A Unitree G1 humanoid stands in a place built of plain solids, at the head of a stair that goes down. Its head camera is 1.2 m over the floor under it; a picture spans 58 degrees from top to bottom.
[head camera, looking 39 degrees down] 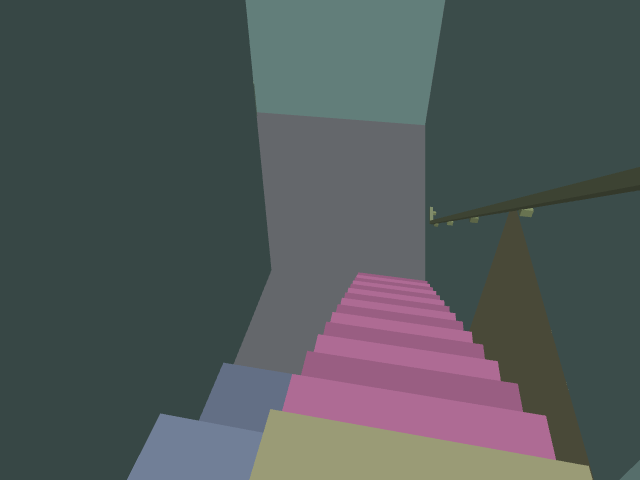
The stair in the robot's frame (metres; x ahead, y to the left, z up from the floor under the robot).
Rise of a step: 0.19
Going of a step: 0.25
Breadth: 0.89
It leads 11 degrees to the right of straight ahead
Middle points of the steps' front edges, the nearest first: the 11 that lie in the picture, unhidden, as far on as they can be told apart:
0.60 -0.29 0.00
0.85 -0.33 -0.19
1.09 -0.38 -0.38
1.34 -0.43 -0.57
1.59 -0.47 -0.77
1.83 -0.52 -0.96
2.08 -0.56 -1.15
2.32 -0.61 -1.34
2.57 -0.66 -1.53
2.81 -0.70 -1.73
3.06 -0.75 -1.92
